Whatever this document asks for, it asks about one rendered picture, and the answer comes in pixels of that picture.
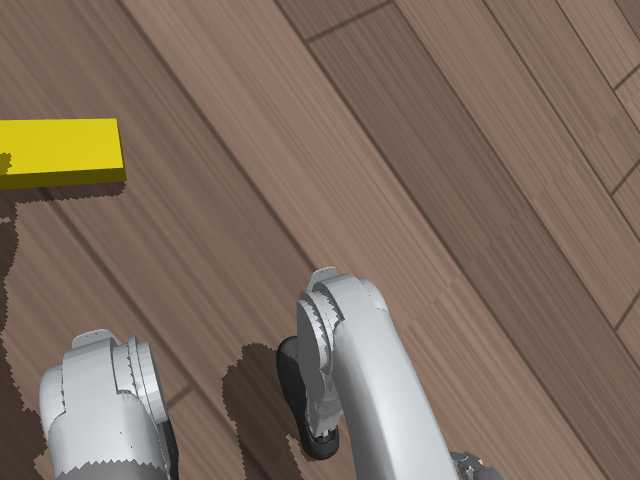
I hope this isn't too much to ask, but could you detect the carton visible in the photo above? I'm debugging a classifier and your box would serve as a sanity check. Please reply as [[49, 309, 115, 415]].
[[0, 119, 127, 190]]

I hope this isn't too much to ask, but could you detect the right robot hand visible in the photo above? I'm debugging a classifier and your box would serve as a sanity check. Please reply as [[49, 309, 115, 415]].
[[449, 451, 507, 480]]

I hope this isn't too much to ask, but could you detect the right robot foot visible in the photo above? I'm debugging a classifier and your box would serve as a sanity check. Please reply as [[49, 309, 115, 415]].
[[276, 336, 339, 460]]

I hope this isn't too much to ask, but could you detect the left robot foot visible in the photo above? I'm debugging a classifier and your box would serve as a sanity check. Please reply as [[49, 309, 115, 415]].
[[162, 416, 179, 480]]

